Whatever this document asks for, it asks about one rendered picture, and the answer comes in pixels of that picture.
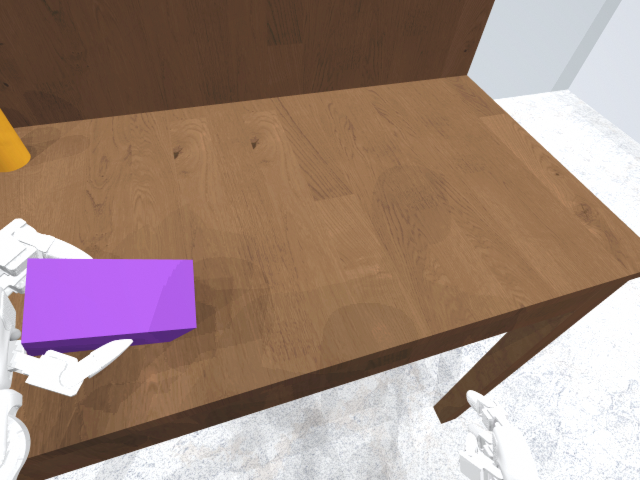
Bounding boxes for robot right hand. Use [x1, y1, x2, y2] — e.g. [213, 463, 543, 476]
[459, 390, 539, 480]

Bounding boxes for table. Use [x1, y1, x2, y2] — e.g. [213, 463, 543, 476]
[0, 0, 640, 480]

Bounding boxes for robot left forearm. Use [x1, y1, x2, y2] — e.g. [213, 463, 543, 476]
[0, 389, 31, 480]

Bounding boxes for sponge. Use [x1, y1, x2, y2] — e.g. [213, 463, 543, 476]
[21, 258, 197, 356]

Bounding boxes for robot left hand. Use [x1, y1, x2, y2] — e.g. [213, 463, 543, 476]
[0, 219, 133, 397]

